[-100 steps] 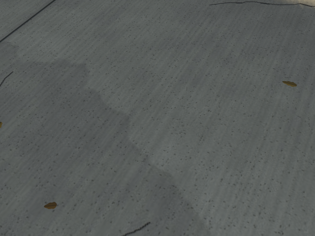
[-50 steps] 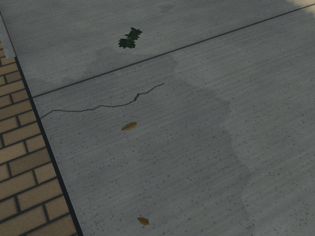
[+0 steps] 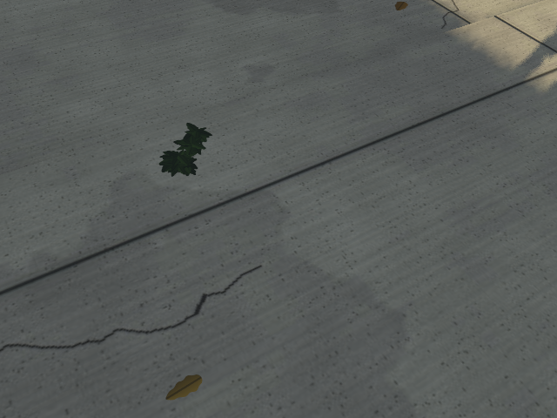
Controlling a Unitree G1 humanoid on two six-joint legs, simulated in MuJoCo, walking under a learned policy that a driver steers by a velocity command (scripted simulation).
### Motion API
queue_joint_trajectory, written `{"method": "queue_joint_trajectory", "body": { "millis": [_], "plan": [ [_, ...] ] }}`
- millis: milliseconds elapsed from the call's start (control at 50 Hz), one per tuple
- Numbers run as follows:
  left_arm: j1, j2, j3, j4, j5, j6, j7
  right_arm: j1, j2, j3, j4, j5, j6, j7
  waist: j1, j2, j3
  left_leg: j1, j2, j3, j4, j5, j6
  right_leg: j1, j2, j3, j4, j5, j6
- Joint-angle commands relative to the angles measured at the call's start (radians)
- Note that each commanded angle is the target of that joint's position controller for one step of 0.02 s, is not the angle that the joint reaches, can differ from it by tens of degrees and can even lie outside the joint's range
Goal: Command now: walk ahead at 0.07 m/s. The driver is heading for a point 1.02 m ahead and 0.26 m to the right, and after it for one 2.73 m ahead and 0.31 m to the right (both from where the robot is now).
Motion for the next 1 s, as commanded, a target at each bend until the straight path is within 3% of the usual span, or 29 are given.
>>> {"method": "queue_joint_trajectory", "body": {
  "millis": [20,120,140,160,200,220,260,320,360,380,400,420,440,500,540,620,700,740,780,800,820,840,860,880,900,920,940,960,1000],
  "plan": [
    [0.049,0.097,0.02,-0.011,0.006,0.03,0.025,-0.069,-0.111,-0.022,-0.059,-0.002,-0.024,0.009,0.019,0.17,0.005,-0.019,0.088,-0.152,-0.249,-0.245,0.049,0.023,-0.038,0.027,-0.052,-0.021,0.002],
    [0.032,0.1,0.022,0.03,-0.007,0.009,0.021,-0.013,-0.118,-0.028,-0.01,0.016,-0.042,0.002,-0.012,0.054,-0.071,0.156,0.049,-0.081,-0.116,0.169,0.048,0.013,-0.061,0.045,-0.074,0.083,0.006],
    [0.057,0.095,0.023,0.05,-0.014,0.008,0.021,0.022,-0.125,-0.034,0.009,0.022,-0.037,0.0,-0.017,0.058,-0.115,0.191,0.033,-0.067,-0.116,0.018,0.064,0.013,-0.034,0.011,-0.053,-0.041,0.002],
    [0.058,0.102,0.028,0.058,-0.026,0.007,0.018,0.054,-0.158,-0.049,0.02,0.036,-0.029,0.0,-0.035,0.066,-0.094,0.191,0.039,-0.093,-0.142,-0.283,0.093,-0.045,-0.01,-0.02,-0.004,-0.196,-0.01],
    [-0.007,0.083,0.027,0.027,-0.039,-0.01,0.011,0.138,-0.2,-0.067,0.041,0.049,-0.032,0.004,-0.076,0.15,0.01,0.19,0.19,-0.35,-0.31,-0.709,0.192,-0.237,-0.004,-0.03,0.143,-0.308,-0.04],
    [-0.039,0.072,0.025,0.008,-0.049,-0.028,0.006,0.156,-0.219,-0.076,0.051,0.054,-0.045,0.004,-0.08,0.192,0.054,0.181,0.273,-0.498,-0.388,-0.75,0.247,-0.279,-0.019,-0.008,0.199,-0.252,-0.067],
    [-0.058,0.099,0.036,0.0,-0.054,-0.064,-0.006,0.114,-0.196,-0.076,0.036,0.046,-0.078,0.003,-0.065,0.183,0.061,0.175,0.327,-0.554,-0.429,-0.601,0.266,-0.313,-0.085,0.075,0.282,-0.248,-0.114],
    [0.046,0.086,0.037,0.047,-0.056,-0.091,-0.016,-0.028,-0.181,-0.074,-0.007,0.072,-0.084,0.016,0.022,0.149,0.004,0.083,0.216,-0.302,-0.395,-0.367,0.177,-0.076,-0.079,0.015,0.052,-0.113,-0.125],
    [0.229,0.08,0.047,0.142,-0.032,-0.087,-0.013,-0.064,-0.162,-0.075,-0.02,0.062,-0.071,0.017,0.098,0.092,-0.043,-0.097,0.09,-0.114,-0.238,-0.346,0.124,0.24,0.015,-0.088,-0.014,0.042,-0.074],
    [0.355,0.09,0.055,0.182,-0.032,-0.083,-0.008,-0.113,-0.107,-0.058,-0.048,0.05,-0.075,0.021,0.151,0.013,-0.042,-0.262,0.045,-0.051,-0.061,-0.313,0.094,0.388,-0.041,-0.006,-0.036,-0.034,-0.084],
    [0.473,0.157,0.066,0.188,-0.031,-0.084,0.001,-0.168,-0.013,-0.03,-0.091,0.042,-0.085,0.031,0.19,-0.227,-0.046,-0.443,-0.024,0.045,0.327,-0.255,0.038,0.481,-0.268,0.35,-0.209,-0.279,-0.15],
    [0.435,0.203,0.069,0.154,-0.024,-0.093,-0.008,-0.141,-0.015,-0.028,-0.129,0.078,-0.108,0.034,0.148,-0.257,-0.006,-0.672,-0.058,-0.028,0.523,-0.282,0.051,0.498,-0.412,0.741,-0.344,-0.58,-0.286],
    [0.349,0.185,0.062,0.126,-0.022,-0.1,-0.009,-0.137,-0.049,-0.028,-0.128,0.098,-0.127,0.035,0.108,-0.152,0.071,-0.796,0.02,-0.087,0.641,-0.213,0.071,0.468,-0.445,0.76,-0.354,-0.622,-0.294],
    [0.275,0.128,0.036,0.082,-0.015,-0.096,-0.021,-0.103,-0.089,-0.035,-0.117,0.047,-0.136,0.042,0.047,-0.042,0.06,-0.742,0.099,-0.058,0.617,-0.023,0.069,0.375,-0.344,0.502,-0.342,-0.364,-0.215],
    [0.284,0.088,0.018,0.084,-0.013,-0.09,-0.016,-0.124,-0.079,-0.036,-0.123,0.049,-0.119,0.051,0.037,-0.068,0.095,-0.666,0.102,-0.023,0.544,0.069,0.04,0.279,-0.281,0.38,-0.394,-0.24,-0.194],
    [0.323,0.103,0.011,0.088,-0.02,-0.089,0.011,-0.253,-0.042,-0.018,-0.174,0.055,-0.114,0.063,0.055,-0.063,0.146,-0.496,0.061,0.069,0.297,0.277,0.011,0.147,-0.21,0.163,-0.481,0.063,-0.17],
    [0.411,0.107,0.01,0.103,-0.035,-0.084,0.02,-0.382,-0.031,-0.011,-0.225,0.069,-0.128,0.097,0.076,-0.059,0.184,-0.384,0.029,0.078,0.08,0.346,0.033,0.219,-0.237,0.097,-0.508,0.189,-0.163],
    [0.419,0.122,0.018,0.099,-0.04,-0.074,0.024,-0.411,-0.049,-0.015,-0.25,0.07,-0.136,0.11,0.054,-0.075,0.184,-0.33,0.003,0.071,0.006,0.287,0.041,0.287,-0.263,0.104,-0.46,0.341,-0.165],
    [0.41,0.169,0.035,0.093,-0.028,-0.063,0.026,-0.348,-0.104,-0.035,-0.251,0.069,-0.137,0.102,-0.011,-0.134,0.1,-0.174,-0.047,0.078,-0.006,0.193,0.056,0.356,-0.29,0.118,-0.317,0.764,-0.152],
    [0.404,0.193,0.044,0.094,-0.012,-0.054,0.025,-0.23,-0.153,-0.056,-0.231,0.076,-0.13,0.088,-0.083,-0.176,0.005,-0.017,-0.074,0.084,0.018,0.125,0.077,0.366,-0.295,0.121,-0.17,0.978,-0.144],
    [0.369,0.199,0.045,0.088,0.004,-0.044,0.023,0.006,-0.199,-0.082,-0.171,0.087,-0.118,0.067,-0.215,-0.193,-0.12,0.286,-0.071,0.086,0.042,0.075,0.097,0.237,-0.259,0.095,0.087,1.014,-0.119],
    [0.358,0.134,0.028,0.046,0.027,-0.049,0.021,0.248,-0.265,-0.102,-0.113,0.076,-0.102,0.042,-0.296,-0.108,-0.307,0.711,0.141,-0.144,0.145,-0.088,0.126,-0.082,-0.208,0.11,0.435,0.692,-0.099],
    [0.519,-0.074,-0.015,0.017,-0.019,-0.078,0.009,0.291,-0.33,-0.112,-0.077,0.037,-0.113,0.058,-0.153,0.301,-0.562,0.973,0.385,-0.698,-0.084,-0.692,0.257,-0.374,-0.022,0.176,0.792,-0.184,-0.07],
    [0.397,0.059,0.02,-0.001,-0.083,-0.099,0.01,0.293,-0.22,-0.089,-0.065,0.031,-0.118,0.057,-0.194,0.329,-0.485,0.87,0.361,-0.808,-0.285,-0.763,0.197,-0.441,-0.048,0.24,0.896,-0.198,-0.094],
    [0.252,0.105,0.04,-0.054,-0.107,-0.099,0.017,0.221,-0.171,-0.078,-0.047,0.035,-0.122,0.052,-0.188,0.285,-0.267,0.726,0.352,-0.651,-0.299,-0.615,0.153,-0.547,-0.078,0.192,0.949,-0.138,-0.093],
    [0.194,0.09,0.038,-0.066,-0.089,-0.095,0.024,0.163,-0.145,-0.072,-0.035,0.034,-0.126,0.053,-0.159,0.132,-0.169,0.565,0.33,-0.497,-0.29,-0.409,0.142,-0.531,-0.125,0.174,0.928,-0.077,-0.094],
    [0.188,0.067,0.043,-0.071,-0.068,-0.087,0.022,0.109,-0.121,-0.07,-0.016,0.017,-0.13,0.054,-0.104,0.092,-0.103,0.399,0.306,-0.378,-0.303,-0.271,0.144,-0.474,-0.165,0.167,0.888,-0.019,-0.092],
    [0.232,0.033,0.045,-0.067,-0.067,-0.063,0.014,0.06,-0.078,-0.062,0.0,0.001,-0.136,0.054,-0.046,0.116,-0.082,0.288,0.281,-0.285,-0.316,-0.205,0.143,-0.398,-0.202,0.18,0.869,0.005,-0.089],
    [0.237,-0.005,0.049,-0.086,-0.08,-0.013,0.008,-0.023,-0.045,-0.058,0.023,0.021,-0.136,0.056,0.008,0.139,0.007,0.16,0.274,-0.125,-0.381,-0.139,0.134,-0.382,-0.237,0.166,0.828,-0.049,-0.081]
  ]
}}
